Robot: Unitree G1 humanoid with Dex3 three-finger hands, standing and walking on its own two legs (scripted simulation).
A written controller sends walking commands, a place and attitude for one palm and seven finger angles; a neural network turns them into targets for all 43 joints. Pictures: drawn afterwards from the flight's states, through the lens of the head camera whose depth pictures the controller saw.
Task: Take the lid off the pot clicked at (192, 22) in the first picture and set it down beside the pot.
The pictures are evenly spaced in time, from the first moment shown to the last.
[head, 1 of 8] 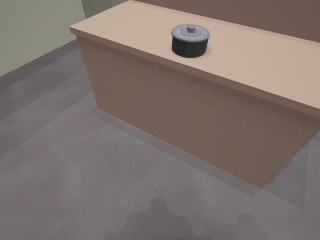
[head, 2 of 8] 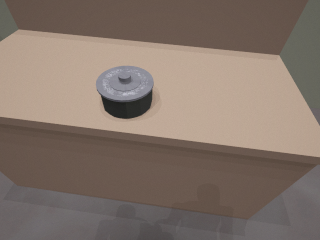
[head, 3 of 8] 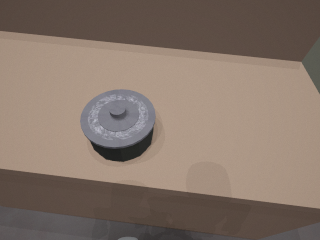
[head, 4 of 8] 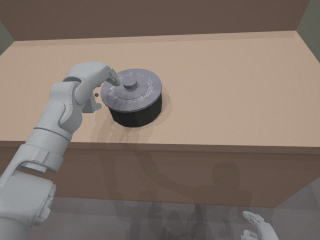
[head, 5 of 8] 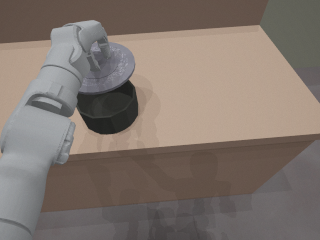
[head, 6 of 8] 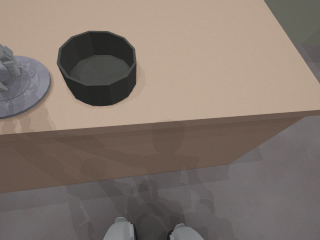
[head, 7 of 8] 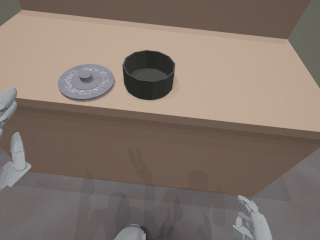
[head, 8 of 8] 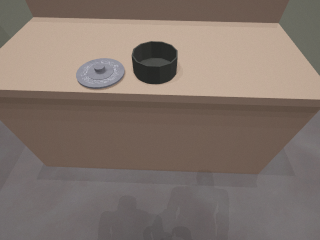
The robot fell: no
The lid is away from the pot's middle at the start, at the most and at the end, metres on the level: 0.00 0.24 0.23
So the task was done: yes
